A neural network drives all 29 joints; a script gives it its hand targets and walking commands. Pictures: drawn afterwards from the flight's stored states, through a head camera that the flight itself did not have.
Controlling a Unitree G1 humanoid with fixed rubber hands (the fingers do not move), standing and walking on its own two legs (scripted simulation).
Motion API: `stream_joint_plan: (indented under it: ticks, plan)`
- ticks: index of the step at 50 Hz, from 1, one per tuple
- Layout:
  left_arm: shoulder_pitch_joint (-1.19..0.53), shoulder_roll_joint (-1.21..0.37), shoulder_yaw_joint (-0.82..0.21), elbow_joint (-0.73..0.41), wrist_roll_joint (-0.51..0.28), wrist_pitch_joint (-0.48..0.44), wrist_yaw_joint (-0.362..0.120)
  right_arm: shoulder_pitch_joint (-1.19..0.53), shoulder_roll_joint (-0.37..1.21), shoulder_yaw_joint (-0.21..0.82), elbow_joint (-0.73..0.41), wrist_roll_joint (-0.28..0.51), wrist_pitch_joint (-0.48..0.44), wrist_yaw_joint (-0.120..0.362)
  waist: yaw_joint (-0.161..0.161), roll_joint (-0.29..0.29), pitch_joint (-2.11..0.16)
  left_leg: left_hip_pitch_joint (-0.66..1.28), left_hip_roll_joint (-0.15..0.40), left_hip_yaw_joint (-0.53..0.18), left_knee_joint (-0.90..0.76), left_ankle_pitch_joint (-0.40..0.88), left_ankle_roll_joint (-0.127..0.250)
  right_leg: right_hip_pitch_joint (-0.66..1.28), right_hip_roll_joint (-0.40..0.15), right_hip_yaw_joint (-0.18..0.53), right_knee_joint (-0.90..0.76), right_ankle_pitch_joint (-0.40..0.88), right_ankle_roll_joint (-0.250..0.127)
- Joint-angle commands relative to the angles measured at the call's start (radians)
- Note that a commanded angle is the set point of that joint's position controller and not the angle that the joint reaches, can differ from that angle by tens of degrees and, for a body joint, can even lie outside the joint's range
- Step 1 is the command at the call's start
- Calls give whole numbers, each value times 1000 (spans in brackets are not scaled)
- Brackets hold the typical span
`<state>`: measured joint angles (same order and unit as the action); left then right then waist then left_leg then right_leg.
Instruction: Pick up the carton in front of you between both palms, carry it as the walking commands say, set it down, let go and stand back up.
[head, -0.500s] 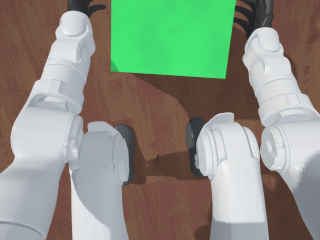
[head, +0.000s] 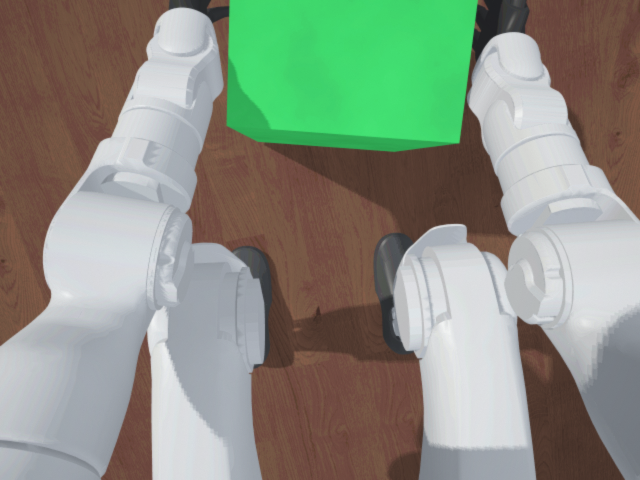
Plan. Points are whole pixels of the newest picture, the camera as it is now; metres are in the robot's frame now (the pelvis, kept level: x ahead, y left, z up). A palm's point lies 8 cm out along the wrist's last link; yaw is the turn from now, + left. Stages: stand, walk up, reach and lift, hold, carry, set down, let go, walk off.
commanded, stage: reach and lift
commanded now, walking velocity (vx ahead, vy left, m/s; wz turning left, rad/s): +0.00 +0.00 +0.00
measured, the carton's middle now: (340, 54) +0.51 -0.03 -0.24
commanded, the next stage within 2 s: none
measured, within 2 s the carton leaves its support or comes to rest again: leaves its support in 0.02 s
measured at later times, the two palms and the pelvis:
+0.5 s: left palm out of the picture +0.50 +0.12 +0.02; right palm out of the picture +0.47 -0.18 +0.02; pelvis +0.00 +0.00 +0.09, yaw +0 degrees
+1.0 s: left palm out of the picture +0.47 +0.13 +0.17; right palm out of the picture +0.45 -0.17 +0.17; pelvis +0.04 +0.00 +0.21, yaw +1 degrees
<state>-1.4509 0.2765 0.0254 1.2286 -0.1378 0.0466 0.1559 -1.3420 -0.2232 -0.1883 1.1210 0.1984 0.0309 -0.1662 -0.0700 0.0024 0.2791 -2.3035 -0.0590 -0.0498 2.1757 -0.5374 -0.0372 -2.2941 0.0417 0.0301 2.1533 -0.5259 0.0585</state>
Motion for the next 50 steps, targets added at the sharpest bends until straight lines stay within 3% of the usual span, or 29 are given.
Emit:
stream_joint_plan:
  ticks: [1,5,10,12,16,21,25,30,37,43,50]
  plan:
    - [-504,-961,-204,-304,-36,-9,-229,-597,899,291,-315,10,14,250,-24,66,-1296,618,-93,109,-134,311,31,608,91,-119,-129,357,-20]
    - [-483,-1093,-280,-465,-72,27,-222,-557,1008,350,-465,25,60,251,-36,76,-1569,763,-104,126,-136,399,19,753,101,-141,-127,457,-18]
    - [-391,-1207,-304,-611,-24,112,-225,-504,1094,400,-623,-17,146,268,-33,69,-1687,821,-129,141,-208,327,15,791,117,-156,-200,372,-14]
    - [-342,-1238,-281,-593,9,148,-233,-459,1127,394,-606,-48,183,280,-25,64,-1595,778,-135,144,-257,241,17,745,120,-153,-247,284,-15]
    - [-263,-1257,-149,-458,117,200,-262,-377,1171,295,-464,-142,240,313,-7,60,-1320,639,-128,136,-360,63,25,628,119,-139,-345,107,-21]
    - [-240,-1269,-39,-382,203,218,-282,-348,1187,197,-386,-231,261,334,-10,47,-1274,641,-130,125,-457,36,33,643,123,-130,-441,71,-28]
    - [-215,-1281,-10,-373,232,225,-292,-319,1207,172,-369,-261,269,346,-6,39,-1314,703,-132,122,-528,44,32,705,124,-129,-509,79,-27]
    - [-169,-1322,-41,-417,229,236,-303,-267,1249,209,-394,-255,281,361,1,32,-1387,812,-132,119,-600,87,27,801,125,-126,-578,119,-22]
    - [-80,-1394,-180,-520,169,250,-312,-165,1307,332,-474,-202,294,368,7,37,-1458,976,-132,108,-689,181,13,961,131,-114,-660,209,-19]
    - [24,-1422,-255,-562,138,252,-314,-54,1332,395,-499,-182,295,365,10,39,-1407,1083,-129,90,-782,211,5,1077,131,-93,-750,238,-21]
    - [168,-1432,-260,-553,147,239,-314,85,1346,407,-484,-197,281,361,23,29,-1279,1202,-122,60,-913,232,8,1213,125,-58,-883,257,-25]
